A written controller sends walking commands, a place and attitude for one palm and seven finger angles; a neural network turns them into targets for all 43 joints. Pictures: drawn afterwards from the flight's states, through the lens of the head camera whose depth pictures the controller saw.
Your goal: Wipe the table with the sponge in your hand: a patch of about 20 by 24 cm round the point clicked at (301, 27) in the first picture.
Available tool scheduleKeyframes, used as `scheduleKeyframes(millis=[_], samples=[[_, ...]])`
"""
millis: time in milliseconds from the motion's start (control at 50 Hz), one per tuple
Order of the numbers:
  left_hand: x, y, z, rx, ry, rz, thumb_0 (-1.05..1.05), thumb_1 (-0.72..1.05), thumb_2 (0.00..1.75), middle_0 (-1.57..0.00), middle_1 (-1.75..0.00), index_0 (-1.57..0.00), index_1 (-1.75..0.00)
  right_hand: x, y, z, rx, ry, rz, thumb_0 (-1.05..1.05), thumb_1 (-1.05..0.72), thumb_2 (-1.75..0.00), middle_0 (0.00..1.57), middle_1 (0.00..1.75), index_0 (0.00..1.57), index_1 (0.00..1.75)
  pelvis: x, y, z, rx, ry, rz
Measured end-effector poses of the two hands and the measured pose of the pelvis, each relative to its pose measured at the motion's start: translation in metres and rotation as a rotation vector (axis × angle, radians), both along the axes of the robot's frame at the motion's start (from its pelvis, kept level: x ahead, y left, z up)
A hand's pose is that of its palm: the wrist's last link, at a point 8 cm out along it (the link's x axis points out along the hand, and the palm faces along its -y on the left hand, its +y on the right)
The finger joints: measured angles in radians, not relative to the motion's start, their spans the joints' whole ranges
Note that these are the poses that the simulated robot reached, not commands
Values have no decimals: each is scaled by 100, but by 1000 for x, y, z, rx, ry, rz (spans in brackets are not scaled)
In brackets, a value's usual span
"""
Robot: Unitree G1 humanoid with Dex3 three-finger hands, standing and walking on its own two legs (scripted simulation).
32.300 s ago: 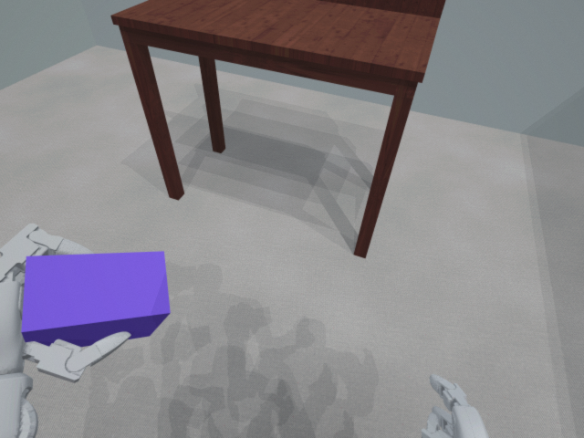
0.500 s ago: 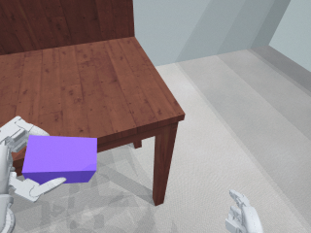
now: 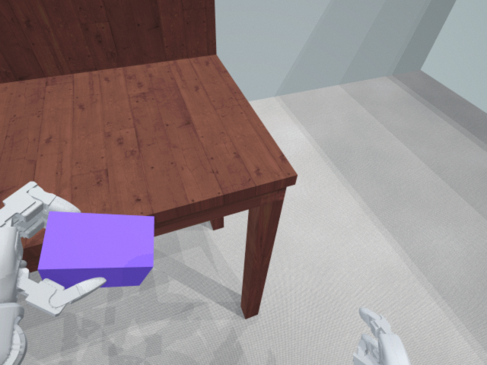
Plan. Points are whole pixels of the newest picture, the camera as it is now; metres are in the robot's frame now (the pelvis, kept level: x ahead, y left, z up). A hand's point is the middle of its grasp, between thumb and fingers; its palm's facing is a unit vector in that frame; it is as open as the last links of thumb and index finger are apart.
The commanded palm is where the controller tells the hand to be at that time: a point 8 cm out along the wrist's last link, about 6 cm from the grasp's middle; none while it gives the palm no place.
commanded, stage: look again from close up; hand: left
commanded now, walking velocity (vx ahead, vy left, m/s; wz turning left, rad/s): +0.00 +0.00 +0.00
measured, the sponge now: (116, 253) +0.23 +0.20 +0.11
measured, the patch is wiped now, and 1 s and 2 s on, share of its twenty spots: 0.05 0.05 0.05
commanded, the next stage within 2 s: shuffle to correct the standing spot in 0.10 s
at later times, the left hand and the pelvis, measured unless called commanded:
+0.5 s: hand (54, 239) +0.23 +0.26 +0.14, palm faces +0.40 -0.83 -0.38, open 10.8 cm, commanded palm +0.17 +0.30 +0.17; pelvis +0.02 +0.01 -0.01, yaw +1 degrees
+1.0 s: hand (50, 225) +0.25 +0.28 +0.15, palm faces +0.35 -0.83 -0.43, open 10.7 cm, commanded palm +0.21 +0.33 +0.17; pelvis +0.06 +0.04 -0.02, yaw +2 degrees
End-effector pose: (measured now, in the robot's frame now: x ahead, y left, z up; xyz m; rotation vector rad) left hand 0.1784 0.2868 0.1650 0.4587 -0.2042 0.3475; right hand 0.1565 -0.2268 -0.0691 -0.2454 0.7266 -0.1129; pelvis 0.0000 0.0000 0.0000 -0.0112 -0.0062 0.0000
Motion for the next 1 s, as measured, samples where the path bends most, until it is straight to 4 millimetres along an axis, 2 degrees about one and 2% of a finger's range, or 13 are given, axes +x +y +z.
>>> scheduleKeyframes(millis=[260, 440, 600, 740, 820, 940, 1000], samples=[[-1, 6, -2, -10, -8, 30, -1, -61, 100, -73, -136, -72, -136, 15, 11, 0, 11, -19, 33, 1, -90, -90, 20, 30, 20, 30, 2, 3, -2, 2, -2, 6], [4, 8, -4, -5, -25, 16, -1, -61, 100, -73, -136, -72, -136, 26, 6, -3, -8, -22, 28, 1, -90, -90, 20, 30, 20, 30, 14, 8, -8, -17, 9, 20], [25, 28, -8, 26, -41, 11, -1, -61, 100, -74, -135, -72, -136, 35, 11, -14, -22, 11, -3, 1, -90, -90, 20, 30, 20, 30, 32, 23, -18, 5, 3, 19], [30, 22, 1, 101, 5, -12, 0, -61, 99, -74, -134, -73, -134, 45, 31, -29, 52, 33, 38, 1, -90, -90, 20, 30, 20, 30, 48, 25, -18, 7, -12, 36], [28, 22, 0, 99, -12, -4, 0, -61, 99, -75, -134, -73, -134, 57, 37, -43, 70, 66, 80, 1, -90, -90, 20, 30, 20, 30, 51, 24, -23, -9, -17, 74], [29, 27, -2, 44, -5, 3, 1, -61, 98, -75, -133, -74, -133, 73, 41, -31, 47, 88, 98, 1, -90, -90, 20, 30, 20, 30, 58, 30, -14, 43, -12, 41], [31, 30, -2, 46, -2, -29, 1, -61, 98, -76, -132, -74, -132, 84, 45, -28, 20, 49, 93, 1, -90, -90, 20, 30, 20, 30, 63, 40, -16, 57, -27, 39]])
